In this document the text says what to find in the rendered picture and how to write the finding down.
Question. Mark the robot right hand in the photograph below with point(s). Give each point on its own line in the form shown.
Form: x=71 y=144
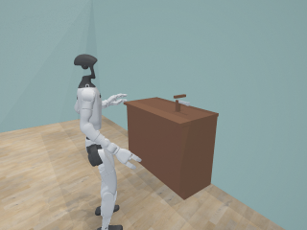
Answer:
x=123 y=155

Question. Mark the robot right forearm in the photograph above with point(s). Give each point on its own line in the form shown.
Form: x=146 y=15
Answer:
x=95 y=136

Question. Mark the left robot shin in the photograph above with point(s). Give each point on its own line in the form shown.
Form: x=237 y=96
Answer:
x=102 y=186

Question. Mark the counter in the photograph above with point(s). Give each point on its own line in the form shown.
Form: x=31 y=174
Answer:
x=174 y=141

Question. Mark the right robot upper arm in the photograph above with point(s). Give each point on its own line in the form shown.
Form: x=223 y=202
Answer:
x=88 y=97

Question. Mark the humanoid robot torso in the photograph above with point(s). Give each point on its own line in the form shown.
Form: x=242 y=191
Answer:
x=96 y=118

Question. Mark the tap lever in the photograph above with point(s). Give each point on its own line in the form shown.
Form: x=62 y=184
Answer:
x=183 y=102

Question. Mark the left robot upper arm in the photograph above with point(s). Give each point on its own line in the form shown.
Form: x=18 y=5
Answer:
x=76 y=107

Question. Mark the robot left forearm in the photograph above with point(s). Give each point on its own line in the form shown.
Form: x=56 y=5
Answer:
x=105 y=104

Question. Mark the robot left hand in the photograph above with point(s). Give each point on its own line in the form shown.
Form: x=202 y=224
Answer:
x=113 y=99

